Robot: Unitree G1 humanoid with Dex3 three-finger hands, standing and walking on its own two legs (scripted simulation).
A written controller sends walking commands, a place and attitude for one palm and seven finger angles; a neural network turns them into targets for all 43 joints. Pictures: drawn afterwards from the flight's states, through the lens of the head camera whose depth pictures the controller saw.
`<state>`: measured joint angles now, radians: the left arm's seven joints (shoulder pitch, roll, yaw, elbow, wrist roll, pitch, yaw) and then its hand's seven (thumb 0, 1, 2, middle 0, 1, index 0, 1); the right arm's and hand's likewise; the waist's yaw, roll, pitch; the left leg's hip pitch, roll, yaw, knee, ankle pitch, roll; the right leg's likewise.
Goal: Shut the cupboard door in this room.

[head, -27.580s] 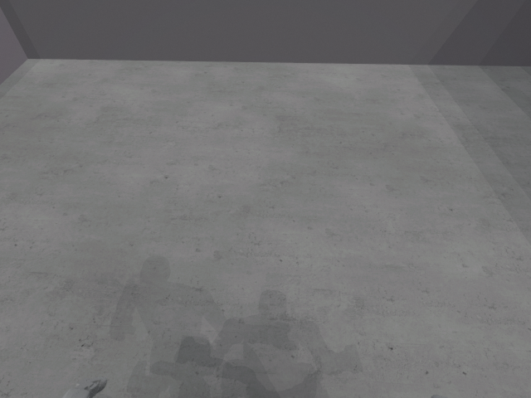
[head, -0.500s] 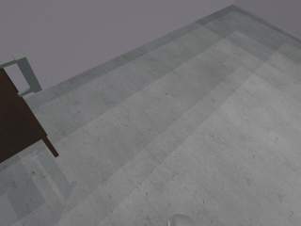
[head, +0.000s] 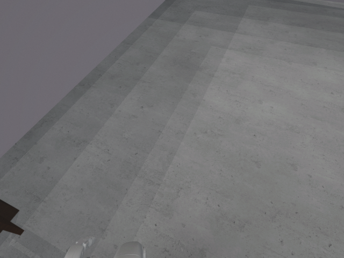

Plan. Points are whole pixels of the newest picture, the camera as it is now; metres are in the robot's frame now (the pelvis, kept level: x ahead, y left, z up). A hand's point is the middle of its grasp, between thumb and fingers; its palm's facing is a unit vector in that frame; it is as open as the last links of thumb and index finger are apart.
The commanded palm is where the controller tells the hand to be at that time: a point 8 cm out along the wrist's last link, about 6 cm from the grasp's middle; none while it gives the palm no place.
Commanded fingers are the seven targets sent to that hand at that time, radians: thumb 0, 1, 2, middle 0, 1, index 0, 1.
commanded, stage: walk around to get in front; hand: left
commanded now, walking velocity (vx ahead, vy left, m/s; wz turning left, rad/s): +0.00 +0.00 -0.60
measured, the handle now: out of the picture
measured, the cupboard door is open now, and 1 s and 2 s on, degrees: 89 89 89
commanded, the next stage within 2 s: none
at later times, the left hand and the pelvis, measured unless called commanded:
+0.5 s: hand out of the picture +0.08 +0.27 -0.18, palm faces -0.18 -0.96 -0.20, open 7.4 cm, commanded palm none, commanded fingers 0.00 0.90 0.90 -0.20 -0.30 -0.20 -0.30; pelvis +0.00 +0.06 +0.01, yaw -17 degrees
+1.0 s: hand (146, 234) +0.20 +0.09 -0.15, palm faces -0.58 -0.76 -0.30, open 7.4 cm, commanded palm none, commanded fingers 0.00 0.90 0.90 -0.20 -0.30 -0.20 -0.30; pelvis -0.04 +0.01 -0.01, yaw -36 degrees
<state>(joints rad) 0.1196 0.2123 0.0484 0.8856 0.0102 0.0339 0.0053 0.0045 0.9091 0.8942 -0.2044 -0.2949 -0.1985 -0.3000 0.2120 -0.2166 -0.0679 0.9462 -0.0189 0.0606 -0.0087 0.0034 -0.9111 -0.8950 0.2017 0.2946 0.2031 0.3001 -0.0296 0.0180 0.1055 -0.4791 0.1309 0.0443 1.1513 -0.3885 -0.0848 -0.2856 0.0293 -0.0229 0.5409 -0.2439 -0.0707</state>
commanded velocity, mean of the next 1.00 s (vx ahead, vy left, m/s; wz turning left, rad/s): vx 0.00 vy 0.00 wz -0.60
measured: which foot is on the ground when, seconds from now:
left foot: up 0.00-0.36, down 0.38-0.90, up 0.92-1.00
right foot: down 0.00-0.38, up 0.40-0.88, down 0.90-1.00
